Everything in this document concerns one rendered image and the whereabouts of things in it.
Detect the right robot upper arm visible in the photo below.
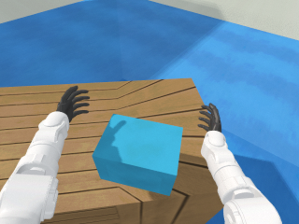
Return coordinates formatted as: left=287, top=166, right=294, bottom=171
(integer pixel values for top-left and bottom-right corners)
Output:
left=223, top=197, right=281, bottom=224

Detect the right robot hand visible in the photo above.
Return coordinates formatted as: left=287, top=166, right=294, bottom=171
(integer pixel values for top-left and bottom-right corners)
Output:
left=197, top=103, right=221, bottom=133

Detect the left robot upper arm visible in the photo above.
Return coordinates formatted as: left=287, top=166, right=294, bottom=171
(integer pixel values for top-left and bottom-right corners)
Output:
left=0, top=174, right=59, bottom=224

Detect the pedestal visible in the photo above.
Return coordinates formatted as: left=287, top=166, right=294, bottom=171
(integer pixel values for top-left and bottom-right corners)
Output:
left=0, top=77, right=224, bottom=224

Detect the robot right forearm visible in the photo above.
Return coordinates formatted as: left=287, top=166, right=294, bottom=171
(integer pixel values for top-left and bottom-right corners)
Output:
left=201, top=131, right=282, bottom=224

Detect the robot left forearm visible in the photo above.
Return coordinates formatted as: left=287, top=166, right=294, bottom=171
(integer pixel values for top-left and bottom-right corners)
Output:
left=0, top=111, right=70, bottom=208

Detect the left robot hand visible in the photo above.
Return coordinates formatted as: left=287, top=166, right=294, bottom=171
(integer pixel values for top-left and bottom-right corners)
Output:
left=56, top=85, right=90, bottom=123

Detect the carton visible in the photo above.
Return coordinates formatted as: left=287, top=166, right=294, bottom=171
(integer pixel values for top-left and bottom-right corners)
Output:
left=92, top=114, right=183, bottom=196

